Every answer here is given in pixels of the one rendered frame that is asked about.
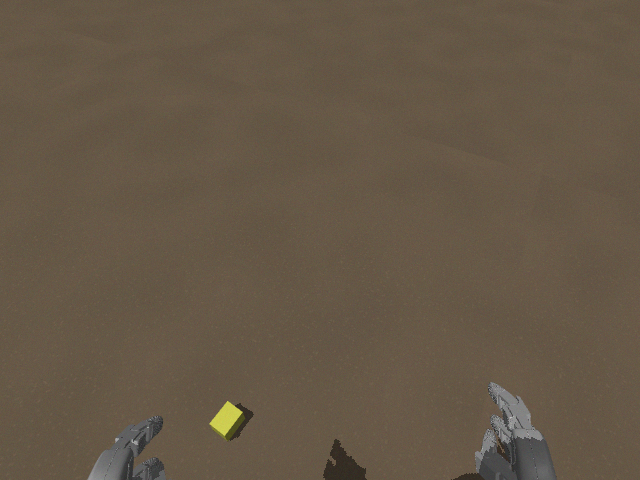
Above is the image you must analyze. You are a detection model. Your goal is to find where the small box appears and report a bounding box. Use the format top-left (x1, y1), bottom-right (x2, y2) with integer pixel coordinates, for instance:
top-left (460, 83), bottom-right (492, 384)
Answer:
top-left (209, 401), bottom-right (245, 441)

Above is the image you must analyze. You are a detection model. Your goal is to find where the left robot hand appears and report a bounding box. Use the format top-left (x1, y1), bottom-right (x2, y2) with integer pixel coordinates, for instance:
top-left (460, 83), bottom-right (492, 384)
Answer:
top-left (87, 416), bottom-right (172, 480)

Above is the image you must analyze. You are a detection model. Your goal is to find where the right robot hand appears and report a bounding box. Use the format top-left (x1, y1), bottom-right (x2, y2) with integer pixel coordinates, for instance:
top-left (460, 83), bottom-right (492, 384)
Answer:
top-left (475, 382), bottom-right (557, 480)

